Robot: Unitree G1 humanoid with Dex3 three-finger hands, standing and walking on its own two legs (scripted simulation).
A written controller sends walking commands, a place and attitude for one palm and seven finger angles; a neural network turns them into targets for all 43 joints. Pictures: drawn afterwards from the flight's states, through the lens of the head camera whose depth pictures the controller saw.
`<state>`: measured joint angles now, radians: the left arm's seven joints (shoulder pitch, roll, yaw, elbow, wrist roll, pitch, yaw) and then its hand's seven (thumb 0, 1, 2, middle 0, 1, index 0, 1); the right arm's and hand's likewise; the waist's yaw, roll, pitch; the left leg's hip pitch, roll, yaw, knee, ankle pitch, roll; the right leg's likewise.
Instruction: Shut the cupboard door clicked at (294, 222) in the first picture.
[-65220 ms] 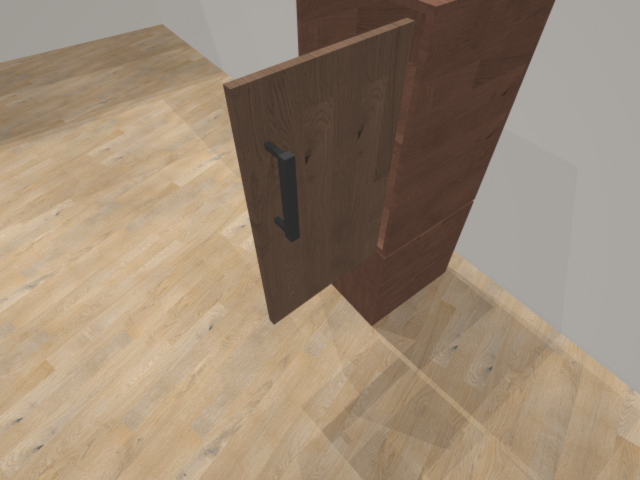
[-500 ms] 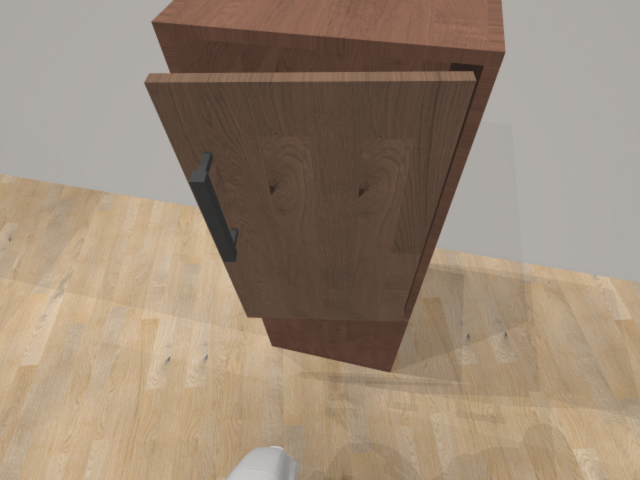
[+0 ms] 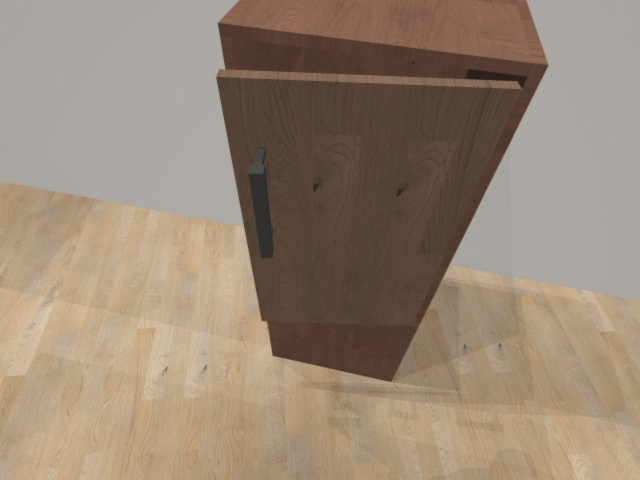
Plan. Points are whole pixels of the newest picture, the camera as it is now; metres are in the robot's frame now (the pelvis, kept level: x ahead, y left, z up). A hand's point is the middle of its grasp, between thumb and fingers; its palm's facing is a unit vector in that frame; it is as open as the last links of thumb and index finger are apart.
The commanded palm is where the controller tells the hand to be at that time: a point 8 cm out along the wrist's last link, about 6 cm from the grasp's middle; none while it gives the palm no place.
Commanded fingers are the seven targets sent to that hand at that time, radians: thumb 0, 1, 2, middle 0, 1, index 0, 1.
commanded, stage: come to a stop and stand still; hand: left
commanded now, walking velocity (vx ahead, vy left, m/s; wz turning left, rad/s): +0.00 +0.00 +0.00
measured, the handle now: (264, 206) +0.46 +0.12 +0.06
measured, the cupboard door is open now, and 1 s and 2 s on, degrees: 11 11 11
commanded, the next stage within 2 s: look again from close up in 0.52 s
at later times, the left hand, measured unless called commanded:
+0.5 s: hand out of the picture -0.05 +0.14 -0.17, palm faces +0.02 -0.99 -0.14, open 7.3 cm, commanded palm none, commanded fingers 0.00 0.90 0.90 -0.20 -0.30 -0.20 -0.30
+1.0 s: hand out of the picture +0.00 +0.18 -0.17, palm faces +0.01 -0.97 -0.23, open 7.4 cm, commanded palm none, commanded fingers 0.00 0.90 0.90 -0.20 -0.30 -0.20 -0.30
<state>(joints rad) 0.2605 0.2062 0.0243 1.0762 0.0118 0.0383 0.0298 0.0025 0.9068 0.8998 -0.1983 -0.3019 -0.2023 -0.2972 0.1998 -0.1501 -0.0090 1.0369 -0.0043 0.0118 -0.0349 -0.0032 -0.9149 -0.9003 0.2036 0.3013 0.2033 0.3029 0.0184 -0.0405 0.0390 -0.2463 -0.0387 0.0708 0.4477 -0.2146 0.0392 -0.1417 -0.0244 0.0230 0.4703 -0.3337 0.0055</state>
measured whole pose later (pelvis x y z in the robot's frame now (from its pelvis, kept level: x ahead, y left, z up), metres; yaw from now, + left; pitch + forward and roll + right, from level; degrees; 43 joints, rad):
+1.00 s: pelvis +0.00 +0.01 +0.00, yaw +0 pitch +0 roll +1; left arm 0.31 0.16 -0.02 1.09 0.01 -0.02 0.05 0.00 0.91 0.90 -0.20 -0.30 -0.20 -0.30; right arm 0.28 -0.18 0.01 1.07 -0.02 -0.02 -0.02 0.02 -0.93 -0.90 0.20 0.30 0.20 0.30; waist -0.01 0.01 -0.01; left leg -0.26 -0.03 0.07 0.51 -0.25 0.04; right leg -0.15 -0.02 0.02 0.52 -0.36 0.01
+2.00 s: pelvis +0.03 -0.07 -0.01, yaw -1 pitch +1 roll -1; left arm 0.36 0.17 0.04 1.05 0.04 0.07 0.02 0.00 0.91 0.90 -0.20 -0.30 -0.20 -0.30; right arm 0.18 -0.11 -0.01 1.00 -0.02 -0.03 -0.07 0.00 -0.91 -0.90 0.20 0.30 0.20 0.30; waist 0.01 -0.08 0.02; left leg -0.28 0.05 0.14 0.59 -0.33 0.05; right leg -0.42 0.06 -0.01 1.14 -0.46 -0.01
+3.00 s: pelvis +0.04 -0.06 +0.00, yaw +0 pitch +1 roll +1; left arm 0.31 0.15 -0.02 1.01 0.02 0.00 0.03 0.00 0.91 0.90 -0.20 -0.30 -0.20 -0.30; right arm 0.21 -0.19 0.00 0.91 -0.01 0.00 -0.01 -0.02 -0.93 -0.90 0.20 0.30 0.20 0.30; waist 0.00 0.08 -0.01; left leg -0.25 -0.08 0.16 0.48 -0.26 0.11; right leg -0.25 -0.03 -0.03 0.57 -0.34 0.00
